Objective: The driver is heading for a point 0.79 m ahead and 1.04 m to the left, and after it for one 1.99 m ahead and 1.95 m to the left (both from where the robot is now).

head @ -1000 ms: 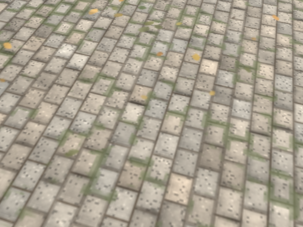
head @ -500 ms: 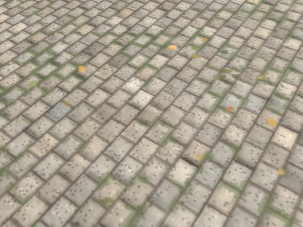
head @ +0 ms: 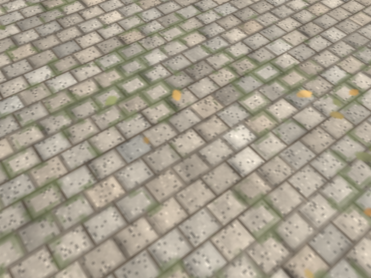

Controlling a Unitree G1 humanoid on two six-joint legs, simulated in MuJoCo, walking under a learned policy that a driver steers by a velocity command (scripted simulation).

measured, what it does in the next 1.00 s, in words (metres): walks ahead, turning left: right foot, then left foot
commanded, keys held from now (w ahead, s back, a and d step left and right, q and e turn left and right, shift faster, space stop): w+q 0.16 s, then w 0.50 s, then w+q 0.34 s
